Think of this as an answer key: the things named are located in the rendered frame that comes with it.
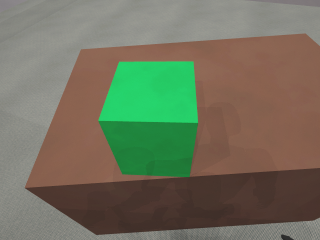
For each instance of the carton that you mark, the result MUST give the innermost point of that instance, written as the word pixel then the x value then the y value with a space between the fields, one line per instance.
pixel 150 117

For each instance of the pedestal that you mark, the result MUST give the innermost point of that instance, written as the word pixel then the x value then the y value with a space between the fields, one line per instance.
pixel 256 157

